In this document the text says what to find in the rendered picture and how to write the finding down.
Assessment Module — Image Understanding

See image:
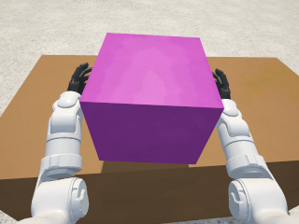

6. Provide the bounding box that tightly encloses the pedestal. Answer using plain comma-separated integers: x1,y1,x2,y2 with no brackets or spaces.
0,54,299,224

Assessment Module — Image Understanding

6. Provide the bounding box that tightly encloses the robot right hand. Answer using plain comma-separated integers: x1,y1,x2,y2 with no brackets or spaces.
212,68,231,100

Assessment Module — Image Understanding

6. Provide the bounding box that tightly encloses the robot right forearm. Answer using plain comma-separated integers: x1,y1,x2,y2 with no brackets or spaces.
215,99,288,213

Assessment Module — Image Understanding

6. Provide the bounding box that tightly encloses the carton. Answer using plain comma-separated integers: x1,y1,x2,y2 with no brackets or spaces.
79,33,224,164

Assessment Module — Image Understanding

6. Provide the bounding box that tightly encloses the robot left forearm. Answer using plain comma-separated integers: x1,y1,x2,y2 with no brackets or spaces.
31,91,83,217

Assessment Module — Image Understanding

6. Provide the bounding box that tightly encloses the robot left hand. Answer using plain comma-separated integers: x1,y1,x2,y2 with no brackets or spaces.
67,63,93,95

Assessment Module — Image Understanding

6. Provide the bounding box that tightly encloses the left robot upper arm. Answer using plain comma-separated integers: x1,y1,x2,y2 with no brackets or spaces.
15,177,89,224

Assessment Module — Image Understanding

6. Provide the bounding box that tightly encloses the right robot upper arm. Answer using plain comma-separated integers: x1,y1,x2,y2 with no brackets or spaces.
228,178,299,224

